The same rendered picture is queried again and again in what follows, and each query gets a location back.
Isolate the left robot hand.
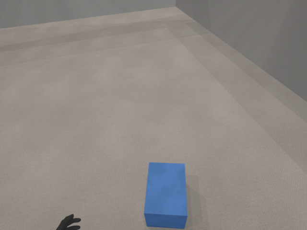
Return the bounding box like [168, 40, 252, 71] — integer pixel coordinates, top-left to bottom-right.
[56, 214, 81, 230]

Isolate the carton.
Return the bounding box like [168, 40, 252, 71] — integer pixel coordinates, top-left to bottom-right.
[144, 162, 188, 229]

